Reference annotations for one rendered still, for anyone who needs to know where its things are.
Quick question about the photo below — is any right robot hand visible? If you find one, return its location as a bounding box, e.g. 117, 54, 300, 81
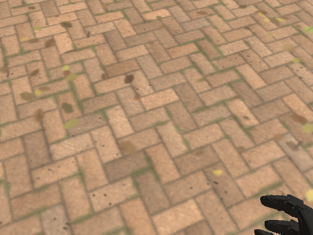
254, 194, 313, 235

